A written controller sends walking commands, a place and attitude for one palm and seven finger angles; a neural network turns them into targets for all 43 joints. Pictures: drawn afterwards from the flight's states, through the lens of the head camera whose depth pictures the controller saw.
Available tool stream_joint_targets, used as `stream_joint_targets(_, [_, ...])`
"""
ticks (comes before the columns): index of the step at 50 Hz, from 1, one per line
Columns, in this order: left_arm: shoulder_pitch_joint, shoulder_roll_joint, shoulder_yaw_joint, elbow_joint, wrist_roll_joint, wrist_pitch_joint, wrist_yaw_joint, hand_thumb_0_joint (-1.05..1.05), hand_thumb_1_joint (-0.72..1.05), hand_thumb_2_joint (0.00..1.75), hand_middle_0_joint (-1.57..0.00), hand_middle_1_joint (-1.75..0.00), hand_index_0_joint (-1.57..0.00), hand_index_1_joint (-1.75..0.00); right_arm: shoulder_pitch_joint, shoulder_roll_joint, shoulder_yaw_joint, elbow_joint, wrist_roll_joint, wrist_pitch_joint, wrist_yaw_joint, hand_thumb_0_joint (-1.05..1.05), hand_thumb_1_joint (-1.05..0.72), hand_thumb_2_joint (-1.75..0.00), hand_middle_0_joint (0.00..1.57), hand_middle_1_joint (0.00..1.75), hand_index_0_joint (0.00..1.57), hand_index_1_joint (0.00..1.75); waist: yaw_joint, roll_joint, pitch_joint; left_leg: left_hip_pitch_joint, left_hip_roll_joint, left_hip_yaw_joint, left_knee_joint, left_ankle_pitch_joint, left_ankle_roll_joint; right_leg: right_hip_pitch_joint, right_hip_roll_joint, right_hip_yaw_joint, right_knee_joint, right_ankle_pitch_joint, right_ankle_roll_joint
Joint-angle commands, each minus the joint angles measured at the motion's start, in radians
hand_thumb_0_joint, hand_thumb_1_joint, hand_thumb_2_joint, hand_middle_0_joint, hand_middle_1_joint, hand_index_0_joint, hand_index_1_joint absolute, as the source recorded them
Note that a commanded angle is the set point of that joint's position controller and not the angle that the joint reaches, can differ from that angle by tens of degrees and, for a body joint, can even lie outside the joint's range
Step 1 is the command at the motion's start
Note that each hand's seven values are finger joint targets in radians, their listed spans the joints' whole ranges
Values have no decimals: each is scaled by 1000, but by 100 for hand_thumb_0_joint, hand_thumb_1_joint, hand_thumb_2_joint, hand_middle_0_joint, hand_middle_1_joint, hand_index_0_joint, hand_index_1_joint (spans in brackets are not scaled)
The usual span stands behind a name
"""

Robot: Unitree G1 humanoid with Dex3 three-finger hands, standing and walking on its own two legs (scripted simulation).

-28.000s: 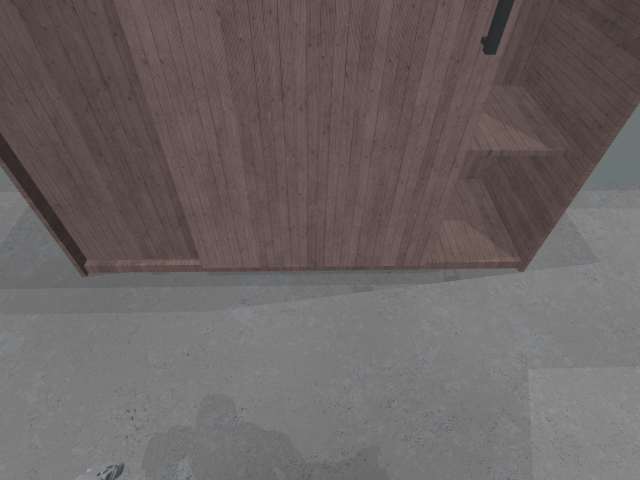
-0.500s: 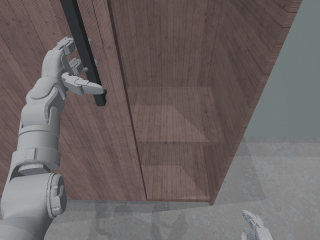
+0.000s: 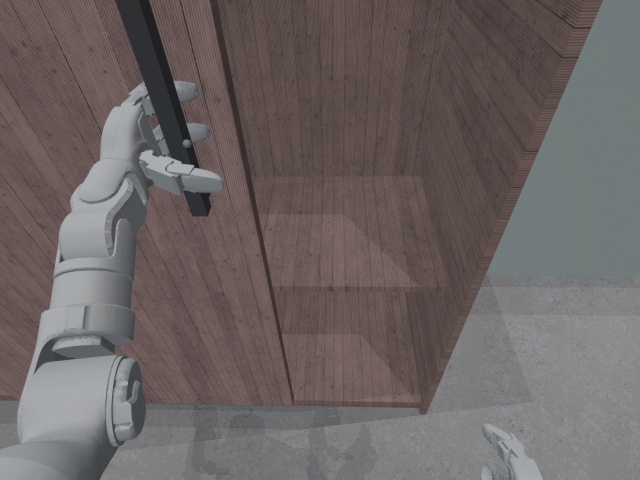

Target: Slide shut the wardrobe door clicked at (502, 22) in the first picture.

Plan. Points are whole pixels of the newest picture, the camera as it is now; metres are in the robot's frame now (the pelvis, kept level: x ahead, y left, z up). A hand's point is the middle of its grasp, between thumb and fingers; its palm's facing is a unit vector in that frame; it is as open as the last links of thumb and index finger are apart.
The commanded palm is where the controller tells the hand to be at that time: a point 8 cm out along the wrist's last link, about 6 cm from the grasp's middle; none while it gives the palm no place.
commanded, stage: slide the fingers in behind the handle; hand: left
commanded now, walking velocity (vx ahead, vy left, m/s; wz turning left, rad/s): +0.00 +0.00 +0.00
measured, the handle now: (176, 111) +0.47 +0.20 +0.26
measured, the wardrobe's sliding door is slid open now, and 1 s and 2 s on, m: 0.39 0.39 0.39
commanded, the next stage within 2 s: grip the handle and tug to test in 0.60 s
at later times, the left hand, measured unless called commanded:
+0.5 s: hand (188, 146) +0.41 +0.17 +0.24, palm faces +0.08 -1.00 -0.02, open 14.3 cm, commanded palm +0.38 +0.21 +0.24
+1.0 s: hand (185, 147) +0.41 +0.18 +0.24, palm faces +0.05 -1.00 -0.01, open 12.2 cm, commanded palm +0.38 +0.23 +0.24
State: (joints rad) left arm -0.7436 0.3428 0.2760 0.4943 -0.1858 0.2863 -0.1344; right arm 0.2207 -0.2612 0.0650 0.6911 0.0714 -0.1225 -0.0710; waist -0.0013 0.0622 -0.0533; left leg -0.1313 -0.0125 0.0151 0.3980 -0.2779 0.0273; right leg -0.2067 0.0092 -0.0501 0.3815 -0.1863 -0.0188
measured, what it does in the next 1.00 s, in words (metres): stands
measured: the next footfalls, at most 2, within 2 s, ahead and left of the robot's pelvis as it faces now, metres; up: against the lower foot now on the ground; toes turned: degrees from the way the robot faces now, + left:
none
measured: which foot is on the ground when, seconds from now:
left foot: down 0.00-1.00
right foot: down 0.00-1.00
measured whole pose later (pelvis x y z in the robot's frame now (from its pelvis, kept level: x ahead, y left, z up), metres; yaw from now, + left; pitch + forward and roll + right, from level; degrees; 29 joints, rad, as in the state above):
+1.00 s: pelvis +0.01 +0.01 +0.00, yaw -1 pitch +0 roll -1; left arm -0.66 0.33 0.27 0.33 -0.19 0.36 -0.10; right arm 0.19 -0.26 0.06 0.67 0.06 -0.08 -0.06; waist -0.01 0.06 -0.06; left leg -0.10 -0.01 0.03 0.38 -0.28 0.03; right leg -0.18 0.01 -0.03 0.37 -0.19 -0.01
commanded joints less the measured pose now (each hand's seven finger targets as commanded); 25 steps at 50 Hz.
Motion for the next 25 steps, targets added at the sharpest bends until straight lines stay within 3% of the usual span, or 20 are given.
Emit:
stream_joint_targets(1, [-475,182,8,-233,3,-57,7,0,-50,30,-30,-120,-30,-120,-118,-108,-40,-153,6,-48,-8,0,-90,-90,20,30,20,30,-8,-35,-257,44,13,-29,-27,363,-2,137,-14,13,1,309,-20])
stream_joint_targets(2, [-479,187,17,-241,0,-57,10,0,-50,30,-30,-120,-30,-120,-116,-109,-43,-152,5,-49,-8,0,-90,-90,20,30,20,30,-9,-62,-266,50,14,-32,-27,363,-1,140,-11,13,1,312,-18])
stream_joint_targets(6, [-485,182,14,-282,-2,-57,13,0,-50,30,-30,-120,-30,-120,-125,-106,-41,-158,4,-47,-8,0,-90,-90,20,30,20,30,-4,-25,-304,71,12,-32,-22,382,-3,154,-13,16,7,323,-21])
stream_joint_targets(8, [-486,166,0,-258,-2,-48,14,0,-50,30,-30,-120,-30,-120,-124,-106,-41,-149,4,-44,-9,0,-90,-90,20,30,20,30,-12,-52,-282,67,13,-31,-23,369,-2,140,-11,14,3,314,-19])
stream_joint_targets(11, [-509,136,-30,-303,4,-56,18,0,-50,30,-30,-120,-30,-120,-133,-101,-40,-155,3,-47,-7,0,-90,-90,20,30,20,30,-11,9,-293,89,11,-34,-20,389,-6,137,-13,15,6,315,-24])
stream_joint_targets(13, [-504,110,-43,-269,-2,-46,22,0,-50,30,-30,-120,-30,-120,-132,-100,-39,-148,4,-45,-8,0,-90,-90,20,30,20,30,-18,-34,-276,88,13,-36,-18,380,-6,121,-9,11,4,310,-21])
stream_joint_targets(15, [-501,148,-13,-269,-2,-50,26,0,-50,30,-30,-120,-30,-120,-126,-106,-42,-143,0,-44,-9,0,-90,-90,20,30,20,30,-10,-52,-281,81,14,-38,-20,380,-4,137,-8,11,1,308,-23])
stream_joint_targets(17, [-525,116,-43,-275,1,-50,23,0,-50,30,-30,-120,-30,-120,-131,-101,-39,-144,2,-46,-10,0,-90,-90,20,30,20,30,-19,-25,-283,91,12,-39,-21,382,-7,125,-10,11,4,308,-23])
stream_joint_targets(18, [-513,133,-26,-266,2,-47,26,0,-50,30,-30,-120,-30,-120,-128,-103,-40,-143,2,-45,-10,0,-90,-90,20,30,20,30,-13,-42,-285,87,14,-42,-21,386,-7,129,-9,10,6,310,-23])
stream_joint_targets(19, [-525,104,-52,-274,3,-48,23,0,-50,30,-30,-120,-30,-120,-131,-100,-40,-142,1,-46,-9,0,-90,-90,20,30,20,30,-19,-19,-287,99,13,-39,-18,400,-9,123,-10,11,8,319,-23])
stream_joint_targets(23, [-479,141,-7,-308,-3,-52,25,0,-50,30,-30,-120,-30,-120,-138,-99,-40,-150,-2,-45,-4,0,-90,-90,20,30,20,30,-2,-43,-317,102,12,-36,-13,440,-9,162,-10,11,14,365,-23])
stream_joint_targets(25, [-468,121,-24,-323,-2,-52,22,0,-50,30,-30,-120,-30,-120,-142,-98,-39,-152,-3,-41,-2,0,-90,-90,20,30,20,30,0,-29,-305,100,13,-36,-10,460,-11,159,-11,8,15,372,-24])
